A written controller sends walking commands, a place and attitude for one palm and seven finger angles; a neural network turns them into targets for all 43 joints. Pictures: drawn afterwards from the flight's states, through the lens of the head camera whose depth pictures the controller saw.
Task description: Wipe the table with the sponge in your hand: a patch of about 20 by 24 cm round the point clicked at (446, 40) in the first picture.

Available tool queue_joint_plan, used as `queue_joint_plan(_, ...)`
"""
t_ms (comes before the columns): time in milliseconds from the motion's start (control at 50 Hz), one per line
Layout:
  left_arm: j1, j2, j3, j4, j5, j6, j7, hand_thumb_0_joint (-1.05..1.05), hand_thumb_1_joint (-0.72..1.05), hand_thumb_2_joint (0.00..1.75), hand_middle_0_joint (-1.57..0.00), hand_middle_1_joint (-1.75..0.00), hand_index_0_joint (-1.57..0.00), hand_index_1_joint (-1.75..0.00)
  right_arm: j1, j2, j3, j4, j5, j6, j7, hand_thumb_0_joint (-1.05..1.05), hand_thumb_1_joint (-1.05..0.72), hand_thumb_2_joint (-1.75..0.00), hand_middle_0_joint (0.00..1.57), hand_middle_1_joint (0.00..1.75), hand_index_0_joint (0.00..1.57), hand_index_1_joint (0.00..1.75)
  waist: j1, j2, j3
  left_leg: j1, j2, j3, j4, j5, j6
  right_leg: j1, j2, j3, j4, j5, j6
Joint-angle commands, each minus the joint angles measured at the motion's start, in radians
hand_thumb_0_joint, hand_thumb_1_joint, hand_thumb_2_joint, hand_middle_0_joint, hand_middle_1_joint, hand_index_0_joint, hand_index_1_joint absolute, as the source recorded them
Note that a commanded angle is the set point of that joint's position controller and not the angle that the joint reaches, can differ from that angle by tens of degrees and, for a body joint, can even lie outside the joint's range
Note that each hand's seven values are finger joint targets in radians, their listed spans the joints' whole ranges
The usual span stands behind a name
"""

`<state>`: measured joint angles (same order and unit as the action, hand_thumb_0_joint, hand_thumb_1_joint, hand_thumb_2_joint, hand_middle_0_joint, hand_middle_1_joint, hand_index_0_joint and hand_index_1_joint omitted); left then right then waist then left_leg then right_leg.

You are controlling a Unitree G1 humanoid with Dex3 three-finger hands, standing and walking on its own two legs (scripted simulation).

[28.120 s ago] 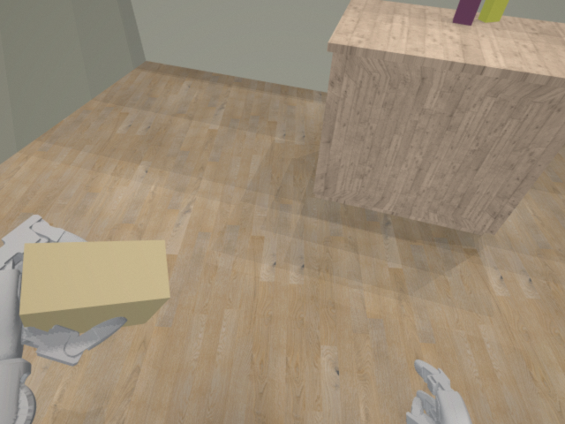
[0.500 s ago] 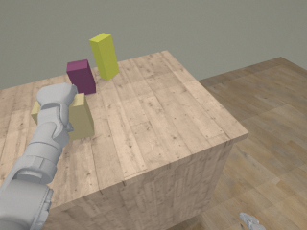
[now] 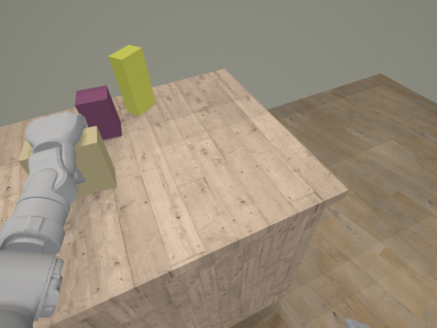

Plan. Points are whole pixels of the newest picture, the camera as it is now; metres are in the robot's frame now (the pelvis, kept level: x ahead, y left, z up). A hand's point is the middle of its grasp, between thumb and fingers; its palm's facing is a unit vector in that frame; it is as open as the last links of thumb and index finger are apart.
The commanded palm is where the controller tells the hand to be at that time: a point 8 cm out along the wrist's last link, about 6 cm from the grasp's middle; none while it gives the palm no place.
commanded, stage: slide back across to the first lane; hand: left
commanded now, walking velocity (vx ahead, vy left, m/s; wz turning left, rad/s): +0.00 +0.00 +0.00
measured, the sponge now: (77, 172) +0.39 +0.31 +0.08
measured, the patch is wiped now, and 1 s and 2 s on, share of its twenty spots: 1.00 1.00 1.00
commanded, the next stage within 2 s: wipe back along the first lane in 0.40 s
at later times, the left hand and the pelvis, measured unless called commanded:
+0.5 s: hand (23, 168) +0.36 +0.38 +0.13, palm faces -0.08 -0.01 -1.00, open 10.1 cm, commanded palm +0.34 +0.37 +0.19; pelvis +0.02 +0.01 +0.00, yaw +2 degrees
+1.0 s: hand (26, 184) +0.33 +0.36 +0.13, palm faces +0.01 -0.02 -1.00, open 10.1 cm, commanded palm +0.29 +0.34 +0.17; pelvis +0.01 +0.02 +0.00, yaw +2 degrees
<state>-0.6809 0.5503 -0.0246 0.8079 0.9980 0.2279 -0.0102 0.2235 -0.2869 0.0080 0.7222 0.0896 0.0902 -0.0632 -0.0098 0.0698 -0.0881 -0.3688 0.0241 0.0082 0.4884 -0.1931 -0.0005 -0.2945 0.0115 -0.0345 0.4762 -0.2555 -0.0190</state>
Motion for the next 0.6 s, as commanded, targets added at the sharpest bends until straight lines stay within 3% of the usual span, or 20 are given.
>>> queue_joint_plan(0, -0.300, 0.384, 0.099, -0.162, 0.051, 0.045, 0.020, 0.00, 0.10, 1.30, -1.20, -1.60, -1.20, -1.60, -0.127, -0.141, -0.042, -0.153, -0.006, -0.042, -0.002, 0.00, -0.90, -0.90, 0.20, 0.30, 0.20, 0.30, 0.055, -0.024, -0.213, 0.136, -0.055, -0.008, -0.042, 0.134, 0.057, 0.084, 0.012, 0.020, -0.090, 0.172, -0.040)
queue_joint_plan(20, -0.300, 0.387, 0.100, -0.187, 0.052, 0.047, 0.015, 0.00, 0.10, 1.30, -1.20, -1.60, -1.20, -1.60, -0.134, -0.141, -0.043, -0.158, -0.007, -0.043, -0.003, 0.00, -0.90, -0.90, 0.20, 0.30, 0.20, 0.30, 0.055, -0.035, -0.217, 0.145, -0.055, -0.007, -0.041, 0.139, 0.059, 0.089, 0.011, 0.022, -0.091, 0.178, -0.040)
queue_joint_plan(60, -0.300, 0.385, 0.105, -0.264, 0.041, 0.042, 0.002, 0.00, 0.10, 1.30, -1.20, -1.60, -1.20, -1.60, -0.149, -0.132, -0.042, -0.179, -0.006, -0.047, -0.002, 0.00, -0.90, -0.90, 0.20, 0.30, 0.20, 0.30, 0.063, 0.005, -0.253, 0.172, -0.056, -0.016, -0.045, 0.184, 0.059, 0.115, 0.010, 0.018, -0.083, 0.217, -0.048)
queue_joint_plan(80, -0.281, 0.383, 0.100, -0.248, 0.041, 0.047, -0.004, 0.00, 0.10, 1.30, -1.20, -1.60, -1.20, -1.60, -0.144, -0.139, -0.043, -0.172, -0.007, -0.046, -0.003, 0.00, -0.90, -0.90, 0.20, 0.30, 0.20, 0.30, 0.056, -0.012, -0.229, 0.179, -0.055, -0.011, -0.039, 0.181, 0.063, 0.102, 0.012, 0.016, -0.088, 0.217, -0.044)
queue_joint_plan(140, -0.248, 0.429, 0.149, -0.284, 0.011, 0.042, -0.026, 0.00, 0.10, 1.30, -1.20, -1.60, -1.20, -1.60, -0.147, -0.145, -0.043, -0.177, -0.007, -0.045, -0.005, 0.00, -0.90, -0.90, 0.20, 0.30, 0.20, 0.30, 0.059, -0.052, -0.247, 0.184, -0.056, -0.011, -0.032, 0.195, 0.064, 0.139, 0.007, 0.025, -0.090, 0.266, -0.039)
queue_joint_plan(180, -0.234, 0.453, 0.176, -0.353, 0.003, 0.024, -0.038, 0.00, 0.10, 1.30, -1.20, -1.60, -1.20, -1.60, -0.151, -0.143, -0.045, -0.187, -0.010, -0.050, -0.007, 0.00, -0.90, -0.90, 0.20, 0.30, 0.20, 0.30, 0.066, -0.023, -0.281, 0.218, -0.060, -0.015, -0.025, 0.262, 0.066, 0.163, 0.008, 0.017, -0.074, 0.333, -0.044)
queue_joint_plan(240, -0.213, 0.408, 0.141, -0.391, 0.005, 0.015, -0.061, 0.00, 0.10, 1.30, -1.20, -1.60, -1.20, -1.60, -0.155, -0.139, -0.042, -0.191, -0.009, -0.049, -0.005, 0.00, -0.90, -0.90, 0.20, 0.30, 0.20, 0.30, 0.048, -0.014, -0.229, 0.233, -0.055, -0.018, -0.021, 0.272, 0.067, 0.117, 0.009, 0.011, -0.087, 0.334, -0.046)
queue_joint_plan(260, -0.239, 0.375, 0.115, -0.429, -0.004, 0.006, -0.073, 0.00, 0.10, 1.30, -1.20, -1.60, -1.20, -1.60, -0.163, -0.133, -0.040, -0.198, -0.006, -0.053, -0.006, 0.00, -0.90, -0.90, 0.20, 0.30, 0.20, 0.30, 0.039, 0.020, -0.221, 0.252, -0.054, -0.024, -0.030, 0.289, 0.065, 0.103, 0.011, 0.003, -0.091, 0.329, -0.050)
queue_joint_plan(380, -0.211, 0.391, 0.134, -0.461, -0.009, -0.027, -0.095, 0.00, 0.10, 1.30, -1.20, -1.60, -1.20, -1.60, -0.149, -0.138, -0.043, -0.186, -0.013, -0.058, -0.013, 0.00, -0.90, -0.90, 0.20, 0.30, 0.20, 0.30, 0.034, 0.005, -0.236, 0.300, -0.050, -0.036, -0.017, 0.333, 0.066, 0.090, 0.016, -0.002, -0.096, 0.345, -0.055)
queue_joint_plan(440, -0.191, 0.419, 0.163, -0.466, -0.002, -0.032, -0.095, 0.00, 0.10, 1.30, -1.20, -1.60, -1.20, -1.60, -0.151, -0.140, -0.042, -0.184, -0.016, -0.054, -0.013, 0.00, -0.90, -0.90, 0.20, 0.30, 0.20, 0.30, 0.044, 0.009, -0.245, 0.293, -0.052, -0.040, -0.021, 0.346, 0.060, 0.103, 0.014, -0.004, -0.094, 0.354, -0.056)
queue_joint_plan(460, -0.215, 0.430, 0.172, -0.483, -0.006, -0.039, -0.095, 0.00, 0.10, 1.30, -1.20, -1.60, -1.20, -1.60, -0.157, -0.138, -0.038, -0.185, -0.014, -0.057, -0.013, 0.00, -0.90, -0.90, 0.20, 0.30, 0.20, 0.30, 0.043, 0.044, -0.250, 0.302, -0.050, -0.045, -0.029, 0.366, 0.055, 0.104, 0.016, -0.008, -0.093, 0.350, -0.061)
queue_joint_plan(500, -0.189, 0.394, 0.149, -0.464, -0.004, -0.039, -0.090, 0.00, 0.10, 1.30, -1.20, -1.60, -1.20, -1.60, -0.152, -0.136, -0.040, -0.185, -0.017, -0.058, -0.011, 0.00, -0.90, -0.90, 0.20, 0.30, 0.20, 0.30, 0.047, 0.025, -0.245, 0.304, -0.048, -0.045, -0.027, 0.350, 0.055, 0.090, 0.015, -0.010, -0.097, 0.324, -0.060)
queue_joint_plan(520, -0.155, 0.406, 0.171, -0.488, -0.007, -0.042, -0.085, 0.00, 0.10, 1.30, -1.20, -1.60, -1.20, -1.60, -0.154, -0.137, -0.042, -0.188, -0.017, -0.057, -0.008, 0.00, -0.90, -0.90, 0.20, 0.30, 0.20, 0.30, 0.058, 0.036, -0.266, 0.308, -0.047, -0.051, -0.028, 0.365, 0.052, 0.104, 0.016, -0.010, -0.095, 0.331, -0.062)
queue_joint_plan(540, -0.116, 0.373, 0.152, -0.518, -0.013, -0.042, -0.084, 0.00, 0.10, 1.30, -1.20, -1.60, -1.20, -1.60, -0.167, -0.131, -0.041, -0.203, -0.019, -0.058, -0.003, 0.00, -0.90, -0.90, 0.20, 0.30, 0.20, 0.30, 0.066, 0.034, -0.272, 0.312, -0.047, -0.051, -0.023, 0.388, 0.051, 0.115, 0.014, -0.009, -0.089, 0.349, -0.061)
queue_joint_plan(580, -0.051, 0.366, 0.166, -0.537, -0.026, -0.040, -0.081, 0.00, 0.10, 1.30, -1.20, -1.60, -1.20, -1.60, -0.172, -0.131, -0.041, -0.208, -0.020, -0.055, 0.002, 0.00, -0.90, -0.90, 0.20, 0.30, 0.20, 0.30, 0.073, 0.031, -0.277, 0.314, -0.043, -0.056, -0.026, 0.407, 0.049, 0.120, 0.017, -0.016, -0.088, 0.347, -0.060)
